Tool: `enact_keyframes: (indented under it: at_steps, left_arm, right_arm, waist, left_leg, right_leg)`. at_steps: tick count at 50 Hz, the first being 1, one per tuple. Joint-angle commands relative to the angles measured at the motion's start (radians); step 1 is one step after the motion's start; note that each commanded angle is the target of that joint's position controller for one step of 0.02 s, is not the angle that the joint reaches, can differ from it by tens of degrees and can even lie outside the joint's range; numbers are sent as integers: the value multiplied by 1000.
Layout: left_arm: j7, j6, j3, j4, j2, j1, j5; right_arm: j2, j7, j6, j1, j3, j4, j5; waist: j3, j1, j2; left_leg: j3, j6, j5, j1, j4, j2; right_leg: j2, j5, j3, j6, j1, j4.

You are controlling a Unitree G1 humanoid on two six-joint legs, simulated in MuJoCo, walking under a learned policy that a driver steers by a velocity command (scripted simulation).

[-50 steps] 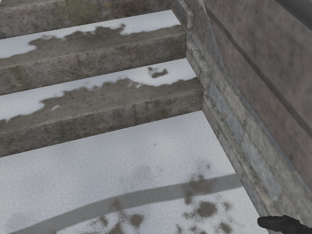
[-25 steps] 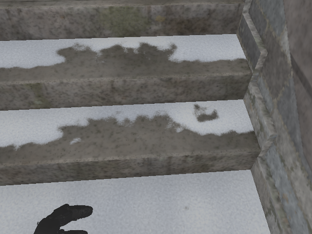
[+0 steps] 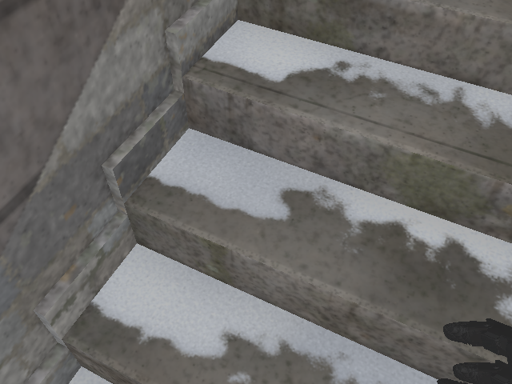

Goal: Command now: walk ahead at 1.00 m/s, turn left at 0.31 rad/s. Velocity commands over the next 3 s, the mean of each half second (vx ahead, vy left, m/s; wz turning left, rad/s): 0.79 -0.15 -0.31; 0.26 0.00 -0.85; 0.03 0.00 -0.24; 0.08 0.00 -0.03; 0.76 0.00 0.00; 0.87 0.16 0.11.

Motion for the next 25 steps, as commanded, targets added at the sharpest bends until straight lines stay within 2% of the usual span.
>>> enact_keyframes:
  at_steps: [1, 2, 3, 4, 5, 6, 7, 8, 9, 10, 11, 12, 13, 14, 15, 16, 17, 18, 19, 20, 21, 22, 23, 24, 25]
  left_arm:
    - [-14, -19, 16, -107, 191, -225, -16]
    - [-10, 5, 13, -123, 192, -270, -16]
    - [-9, 24, 7, -149, 168, -333, -34]
    - [-20, 26, -4, -135, 116, -339, -20]
    - [16, 42, -24, -148, 15, -80, -26]
    - [6, 66, -6, -124, 34, 23, -23]
    - [-2, 96, -21, -163, -13, -60, -15]
    - [-2, 107, -35, -202, -51, -146, 12]
    - [-11, 112, -51, -248, -108, -246, 19]
    - [-7, 124, -58, -289, -142, -322, 12]
    - [4, 131, -69, -347, -185, -395, -1]
    - [20, 142, -83, -402, -213, -460, -11]
    - [34, 147, -92, -445, -211, -507, -17]
    - [45, 147, -107, -506, -199, -592, -28]
    - [45, 165, -120, -518, -170, -595, -19]
    - [16, 187, -92, -520, -114, -575, 15]
    - [-11, 214, -94, -442, -112, -391, 44]
    - [11, 206, -89, -376, -68, -263, -1]
    - [20, 192, -64, -347, -13, -96, 14]
    - [15, 173, -46, -311, -1, 24, 25]
    - [1, 147, -26, -298, 28, 38, 15]
    - [-17, 126, 8, -253, 49, -33, 0]
    - [-8, 129, 54, -273, 173, -190, 28]
    - [5, 139, 68, -321, 203, -307, 22]
    - [7, 138, 55, -301, 138, -284, 17]
  right_arm:
    - [-48, -24, 3, 252, -11, 19, -12]
    - [-100, -23, -10, 387, -34, 55, -18]
    - [-137, -29, -29, 571, -64, 119, -13]
    - [-156, -35, -42, 591, -69, 168, -11]
    - [-185, -55, -50, 487, -45, 104, -45]
    - [-236, -76, -39, 611, -65, 119, -17]
    - [-243, -89, -30, 506, -74, 114, -6]
    - [-154, -94, -31, 427, -49, 120, -3]
    - [-44, -92, -27, 415, -16, 168, -9]
    - [30, -91, -27, 478, 8, 194, -12]
    - [44, -87, -36, 473, 20, 228, -13]
    - [44, -74, -48, 461, 25, 249, -14]
    - [69, -58, -59, 417, 39, 278, -7]
    - [44, -49, -70, 375, 44, 294, 2]
    - [25, -59, -78, 347, 61, 298, 21]
    - [-19, -103, -70, 360, 53, 291, 34]
    - [-54, -127, -75, 301, 41, 237, 62]
    - [-196, -110, -106, 207, 18, 202, 87]
    - [-279, -95, -132, 177, -20, 158, 100]
    - [-273, -86, -112, 166, -37, 155, 116]
    - [-248, -67, -92, 180, -47, 120, 120]
    - [-155, -57, -73, 134, -44, 66, 93]
    - [-26, -42, -72, 162, -21, -47, 46]
    - [72, -47, -84, 304, 14, -111, -8]
    - [107, -49, -87, 261, 28, -139, -12]
  waist:
    - [-73, -233, -169]
    - [-154, -304, -164]
    - [-225, -395, -101]
    - [-143, -370, 47]
    - [-143, -154, 109]
    - [-395, -174, -28]
    - [-340, -130, -75]
    - [-235, -107, -54]
    - [-156, -97, 32]
    - [-105, -111, 146]
    - [-41, -90, 163]
    - [35, -71, 169]
    - [114, -32, 169]
    - [167, -1, 156]
    - [165, 23, 138]
    - [166, 30, 31]
    - [-33, 109, -13]
    - [-228, 201, 164]
    - [-307, 243, 186]
    - [-365, 284, 212]
    - [-370, 249, 182]
    - [-220, 198, 38]
    - [-124, 48, -383]
    - [-253, -62, -184]
    - [-197, -66, -53]
  left_leg:
    - [130, 49, -50, 448, 5, -87]
    - [101, 82, -35, 591, -97, -92]
    - [151, 92, 115, 884, -259, -111]
    - [23, 126, 192, 1056, -407, 5]
    - [-357, -37, 1379, 1124, -221, 322]
    - [-438, 88, 1659, 1173, -235, 459]
    - [-392, 168, 1303, 1052, -272, 439]
    - [-292, 125, 913, 926, -302, 381]
    - [-208, 87, 601, 836, -333, 334]
    - [-183, 81, 479, 767, -399, 327]
    - [-156, 64, 259, 655, -490, 341]
    - [-113, 40, 46, 567, -585, 351]
    - [-26, -6, -33, 431, -654, 320]
    - [67, -22, -169, 316, -782, 273]
    - [151, 6, 79, 189, -912, 243]
    - [212, -44, 760, 353, -772, 265]
    - [332, -107, 1382, 377, -617, 203]
    - [347, 39, 1435, 290, -703, 198]
    - [328, 85, 1614, 437, -504, 241]
    - [286, 97, 1731, 563, -239, 278]
    - [249, 129, 1624, 554, 28, 264]
    - [171, 85, 897, 466, 404, 154]
    - [97, -62, -80, -14, 1011, -134]
    - [-54, -64, -127, -160, 1382, -125]
    - [-66, -61, -149, -250, 1469, -113]
  right_leg:
    - [-212, 1468, 4, -147, -220, 156]
    - [-216, 1484, 20, -154, -221, 364]
    - [-137, 1378, 9, -151, -378, 713]
    - [18, 346, 55, -142, -702, 1150]
    - [84, -192, 218, -126, -946, 1412]
    - [127, -79, 364, -122, -894, 1515]
    - [89, -68, 292, -102, -978, 1689]
    - [40, -41, 261, -96, -1059, 1731]
    - [30, -47, 251, -111, -1149, 1808]
    - [54, -98, 237, -143, -1207, 1981]
    - [62, -152, 262, -164, -1271, 2086]
    - [55, -216, 287, -181, -1340, 2100]
    - [55, -218, 299, -204, -1326, 2015]
    - [46, -228, 231, -202, -1287, 1825]
    - [49, -159, 149, -185, -1093, 1612]
    - [43, -165, 83, -171, -1091, 1561]
    - [91, -171, -35, -192, -808, 1492]
    - [111, -18, 37, -181, -484, 1365]
    - [110, -95, 64, -187, -404, 1242]
    - [139, -106, 61, -192, -359, 1127]
    - [201, -178, 93, -187, -288, 894]
    - [261, -26, 238, -216, -322, 475]
    - [-6, 607, 966, -378, -226, 243]
    - [-142, 632, 1225, -445, -172, 130]
    - [-123, 331, 1192, -433, -251, 135]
